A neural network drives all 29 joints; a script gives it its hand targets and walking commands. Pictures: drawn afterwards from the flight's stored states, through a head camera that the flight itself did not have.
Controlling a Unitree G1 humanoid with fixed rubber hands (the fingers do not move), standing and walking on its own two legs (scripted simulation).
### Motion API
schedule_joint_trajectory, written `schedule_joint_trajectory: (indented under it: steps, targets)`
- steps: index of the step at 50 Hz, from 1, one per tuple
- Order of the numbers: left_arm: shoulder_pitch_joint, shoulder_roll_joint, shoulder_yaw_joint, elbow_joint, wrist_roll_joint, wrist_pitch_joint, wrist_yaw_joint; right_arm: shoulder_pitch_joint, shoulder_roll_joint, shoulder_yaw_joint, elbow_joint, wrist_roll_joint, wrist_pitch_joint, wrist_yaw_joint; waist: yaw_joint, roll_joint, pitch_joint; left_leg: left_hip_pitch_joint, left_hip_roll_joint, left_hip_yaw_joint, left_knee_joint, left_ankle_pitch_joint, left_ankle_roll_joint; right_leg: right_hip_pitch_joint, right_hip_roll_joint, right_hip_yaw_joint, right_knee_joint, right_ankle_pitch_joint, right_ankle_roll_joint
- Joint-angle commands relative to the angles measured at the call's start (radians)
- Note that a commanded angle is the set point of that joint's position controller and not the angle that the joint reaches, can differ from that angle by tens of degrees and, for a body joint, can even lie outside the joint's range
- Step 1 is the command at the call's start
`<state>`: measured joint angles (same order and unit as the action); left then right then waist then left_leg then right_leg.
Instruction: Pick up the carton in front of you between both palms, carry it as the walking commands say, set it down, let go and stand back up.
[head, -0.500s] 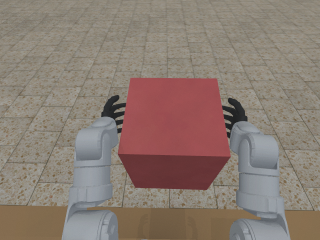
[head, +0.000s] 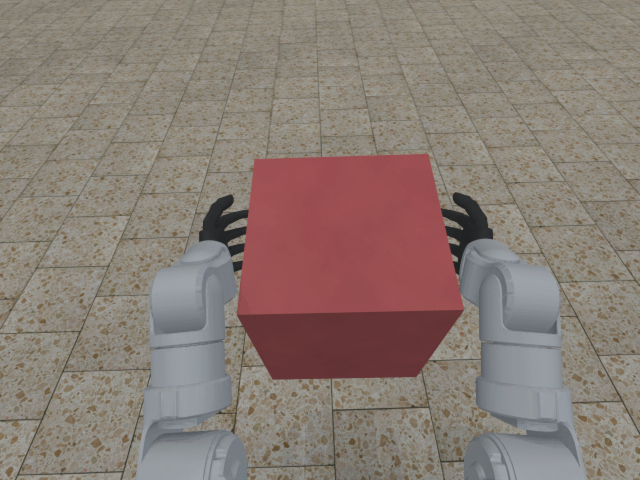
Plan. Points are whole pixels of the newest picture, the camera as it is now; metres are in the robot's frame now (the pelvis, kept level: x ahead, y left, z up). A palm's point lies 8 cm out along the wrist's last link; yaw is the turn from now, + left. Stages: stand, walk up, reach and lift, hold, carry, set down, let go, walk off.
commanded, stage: carry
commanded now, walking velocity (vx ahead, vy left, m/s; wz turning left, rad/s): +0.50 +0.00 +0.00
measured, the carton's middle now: (342, 278) +0.35 -0.02 +0.06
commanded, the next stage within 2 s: none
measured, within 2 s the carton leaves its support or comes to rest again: neither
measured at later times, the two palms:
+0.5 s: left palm (233, 132) +0.63 +0.15 +0.11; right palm (407, 129) +0.62 -0.15 +0.11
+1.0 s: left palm (263, 72) +0.87 +0.11 +0.10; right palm (403, 69) +0.86 -0.19 +0.10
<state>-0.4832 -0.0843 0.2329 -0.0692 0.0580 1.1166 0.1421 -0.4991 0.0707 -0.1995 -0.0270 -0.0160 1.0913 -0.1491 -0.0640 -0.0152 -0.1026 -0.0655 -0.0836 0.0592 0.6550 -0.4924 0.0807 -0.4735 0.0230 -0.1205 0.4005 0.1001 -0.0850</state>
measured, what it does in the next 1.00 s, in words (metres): walks ahead: left foot, then right foot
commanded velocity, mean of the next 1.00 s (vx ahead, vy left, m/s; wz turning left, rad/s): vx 0.50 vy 0.00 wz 0.00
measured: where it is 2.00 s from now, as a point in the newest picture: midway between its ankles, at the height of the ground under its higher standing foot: (325, 241)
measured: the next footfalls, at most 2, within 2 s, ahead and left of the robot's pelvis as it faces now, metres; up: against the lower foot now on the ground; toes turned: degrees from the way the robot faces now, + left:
left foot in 0.50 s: +0.48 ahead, +0.08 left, +0.00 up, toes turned +3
right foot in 1.00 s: +0.74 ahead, -0.14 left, +0.00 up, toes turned -11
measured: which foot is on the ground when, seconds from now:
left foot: down 0.00-0.02, up 0.04-0.48, down 0.50-1.00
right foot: down 0.00-0.52, up 0.54-0.98, down 1.00-1.00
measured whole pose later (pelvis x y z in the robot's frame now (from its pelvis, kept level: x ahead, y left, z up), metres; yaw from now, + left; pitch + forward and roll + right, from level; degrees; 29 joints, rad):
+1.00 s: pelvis +0.60 -0.03 -0.01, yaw -2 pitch +4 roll -1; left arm -0.14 -0.13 0.11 -0.41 0.06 1.18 0.14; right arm -0.13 0.13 -0.09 -0.40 -0.06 1.17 -0.13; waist 0.00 0.02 -0.14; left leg -0.01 0.03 0.09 0.38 -0.43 0.00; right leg -0.43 -0.03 -0.19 0.41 -0.06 -0.01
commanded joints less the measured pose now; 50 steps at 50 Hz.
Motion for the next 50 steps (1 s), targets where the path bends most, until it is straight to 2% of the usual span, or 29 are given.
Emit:
schedule_joint_trajectory:
  steps: [1,2,3,4,5,6,8,11,15,18,21,22,23,24,25,26,27,28,29,30,31,33,36,39,43,46,48,49,50]
  targets:
    - [-0.479,-0.674,-0.543,0.028,-0.174,-0.002,-0.059,-0.57,0.808,0.619,-0.018,0.261,0.017,0.095,0.07,-0.154,-0.456,-0.357,0.099,-0.016,0.512,0.112,-0.046,0.75,-0.336,0.35,0.226,0.525,-0.09]
    - [-0.502,-0.682,-0.551,0.033,-0.18,-0.001,-0.055,-0.556,0.823,0.612,-0.018,0.263,0.02,0.094,0.138,-0.283,-0.535,-0.661,-0.022,-0.057,0.801,-0.131,-0.087,0.929,-0.457,0.68,0.126,0.198,-0.287]
    - [-0.472,-0.743,-0.567,0.038,-0.206,-0.004,-0.062,-0.576,0.833,0.621,-0.049,0.256,0.018,0.09,0.144,-0.177,-0.499,-0.738,0.038,-0.108,0.842,-0.062,-0.051,0.84,-0.409,0.707,0.057,-0.123,-0.277]
    - [-0.516,-0.799,-0.592,0.015,-0.229,-0.013,-0.075,-0.617,0.862,0.618,-0.058,0.25,0.012,0.089,0.138,-0.065,-0.418,-0.728,0.066,-0.106,0.778,0.019,-0.038,0.705,-0.334,0.612,0.012,-0.202,-0.209]
    - [-0.611,-0.852,-0.635,-0.031,-0.27,-0.026,-0.086,-0.642,0.894,0.609,-0.071,0.239,0.004,0.09,0.126,-0.034,-0.37,-0.722,0.094,-0.094,0.736,0.053,-0.034,0.615,-0.339,0.564,-0.001,-0.121,-0.196]
    - [-0.673,-0.9,-0.673,-0.058,-0.306,-0.04,-0.098,-0.651,0.912,0.606,-0.074,0.227,-0.005,0.09,0.104,-0.012,-0.35,-0.684,0.124,-0.097,0.686,0.08,-0.036,0.524,-0.321,0.516,-0.018,-0.104,-0.174]
    - [-0.734,-0.942,-0.715,-0.096,-0.354,-0.067,-0.115,-0.623,0.932,0.615,-0.07,0.214,-0.029,0.09,0.087,-0.033,-0.356,-0.628,0.136,-0.08,0.603,0.117,-0.049,0.445,-0.278,0.436,-0.044,-0.136,-0.141]
    - [-0.688,-0.937,-0.743,-0.096,-0.374,-0.084,-0.126,-0.558,0.921,0.628,-0.072,0.192,-0.055,0.082,0.098,-0.07,-0.371,-0.698,0.144,-0.05,0.512,0.187,-0.066,0.506,-0.251,0.353,-0.012,0.06,-0.138]
    - [-0.615,-0.89,-0.747,-0.101,-0.369,-0.087,-0.126,-0.519,0.871,0.647,-0.114,0.183,-0.061,0.073,0.127,-0.067,-0.334,-0.785,0.142,-0.011,0.349,0.301,-0.075,0.596,-0.221,0.295,0.015,0.231,-0.12]
    - [-0.601,-0.844,-0.735,-0.12,-0.364,-0.077,-0.118,-0.529,0.835,0.657,-0.156,0.196,-0.05,0.068,0.138,-0.082,-0.293,-0.734,0.114,0.023,0.164,0.409,-0.063,0.609,-0.185,0.24,0.019,0.34,-0.107]
    - [-0.547,-0.797,-0.704,-0.089,-0.337,-0.056,-0.107,-0.506,0.788,0.648,-0.156,0.193,-0.024,0.066,0.147,-0.098,-0.26,-0.639,0.072,0.072,-0.048,0.506,-0.04,0.646,-0.159,0.178,0.029,0.41,-0.084]
    - [-0.53,-0.784,-0.693,-0.075,-0.326,-0.048,-0.103,-0.498,0.775,0.641,-0.148,0.19,-0.015,0.066,0.14,-0.106,-0.254,-0.553,0.055,0.089,-0.12,0.534,-0.027,0.625,-0.154,0.153,0.039,0.457,-0.067]
    - [-0.519,-0.775,-0.683,-0.062,-0.316,-0.041,-0.1,-0.493,0.763,0.632,-0.138,0.188,-0.007,0.068,0.113,-0.121,-0.265,-0.443,0.038,0.106,-0.164,0.546,-0.013,0.602,-0.158,0.134,0.077,0.528,-0.046]
    - [-0.514,-0.77,-0.675,-0.051,-0.306,-0.033,-0.097,-0.48,0.751,0.619,-0.122,0.185,0.0,0.07,0.072,-0.131,-0.294,-0.304,0.024,0.121,-0.208,0.554,-0.006,0.574,-0.158,0.107,0.163,0.563,-0.021]
    - [-0.523,-0.764,-0.667,-0.046,-0.297,-0.024,-0.095,-0.464,0.744,0.607,-0.102,0.178,0.004,0.071,0.025,-0.096,-0.34,-0.125,0.029,0.125,-0.265,0.591,-0.008,0.514,-0.133,0.048,0.304,0.492,0.013]
    - [-0.543,-0.754,-0.657,-0.044,-0.286,-0.016,-0.092,-0.447,0.736,0.588,-0.082,0.171,0.01,0.073,0.003,-0.003,-0.414,0.12,0.179,-0.055,-0.198,0.685,0.011,0.323,-0.114,0.034,0.502,0.147,0.048]
    - [-0.519,-0.775,-0.653,-0.012,-0.283,-0.005,-0.09,-0.464,0.708,0.573,-0.067,0.169,0.012,0.07,0.016,0.232,-0.542,0.451,0.481,-0.488,-0.123,0.806,0.197,-0.031,-0.01,0.065,0.786,-0.419,0.096]
    - [-0.51,-0.767,-0.645,-0.031,-0.28,-0.002,-0.087,-0.441,0.752,0.586,-0.052,0.189,0.015,0.073,0.0,0.294,-0.536,0.458,0.47,-0.646,-0.253,0.583,0.259,-0.2,0.064,0.112,0.957,-0.638,0.09]
    - [-0.544,-0.802,-0.646,-0.046,-0.277,-0.002,-0.086,-0.469,0.799,0.605,-0.077,0.218,0.013,0.084,0.001,0.232,-0.457,0.388,0.439,-0.583,-0.286,0.49,0.229,-0.27,0.013,0.144,0.981,-0.599,0.062]
    - [-0.562,-0.837,-0.643,-0.057,-0.271,-0.005,-0.088,-0.513,0.855,0.633,-0.1,0.244,0.009,0.098,0.005,0.112,-0.404,0.297,0.42,-0.507,-0.304,0.49,0.191,-0.263,-0.028,0.151,0.92,-0.542,0.057]
    - [-0.557,-0.872,-0.643,-0.061,-0.258,-0.008,-0.093,-0.552,0.908,0.663,-0.123,0.268,0.003,0.114,0.018,0.065,-0.352,0.2,0.402,-0.438,-0.329,0.53,0.162,-0.236,-0.063,0.146,0.846,-0.504,0.06]
    - [-0.521,-0.922,-0.661,-0.076,-0.244,-0.018,-0.105,-0.588,0.978,0.716,-0.169,0.309,-0.009,0.141,0.048,0.071,-0.343,0.106,0.371,-0.347,-0.386,0.468,0.111,-0.149,-0.084,0.127,0.711,-0.462,0.07]
    - [-0.422,-0.961,-0.714,-0.11,-0.234,-0.026,-0.119,-0.494,1.001,0.745,-0.204,0.312,-0.012,0.162,0.052,0.117,-0.336,0.103,0.361,-0.235,-0.429,0.532,0.105,-0.114,-0.087,0.068,0.518,-0.435,0.099]
    - [-0.319,-0.972,-0.775,-0.187,-0.247,-0.022,-0.132,-0.35,0.983,0.76,-0.256,0.291,0.0,0.176,0.048,0.144,-0.306,0.159,0.329,-0.146,-0.426,0.663,0.08,-0.13,-0.082,0.022,0.341,-0.326,0.114]
    - [-0.208,-0.958,-0.842,-0.314,-0.293,0.01,-0.151,-0.16,0.96,0.776,-0.329,0.271,0.037,0.187,0.04,0.179,-0.247,0.205,0.3,-0.069,-0.42,0.75,0.053,-0.13,-0.066,-0.02,0.19,-0.215,0.11]
    - [-0.129,-0.935,-0.852,-0.376,-0.323,0.048,-0.169,-0.043,0.93,0.76,-0.383,0.252,0.069,0.19,0.035,0.173,-0.203,0.223,0.293,-0.032,-0.385,0.789,0.037,-0.079,-0.049,-0.058,0.077,-0.174,0.099]
    - [-0.078,-0.918,-0.846,-0.401,-0.33,0.07,-0.18,0.002,0.917,0.758,-0.408,0.242,0.09,0.192,0.049,0.164,-0.202,0.173,0.282,0.016,-0.275,0.849,0.006,0.082,-0.017,-0.111,-0.013,-0.154,0.084]
    - [-0.047,-0.91,-0.838,-0.404,-0.329,0.08,-0.184,0.027,0.91,0.758,-0.42,0.24,0.1,0.193,0.058,0.131,-0.233,0.086,0.259,0.058,-0.16,0.861,-0.021,0.255,-0.005,-0.134,-0.025,-0.17,0.074]
    - [-0.007,-0.904,-0.825,-0.399,-0.321,0.09,-0.189,0.041,0.892,0.76,-0.432,0.243,0.11,0.194,0.075,0.097,-0.277,-0.076,0.239,0.077,-0.014,0.724,-0.058,0.466,-0.083,-0.036,-0.019,-0.228,0.054]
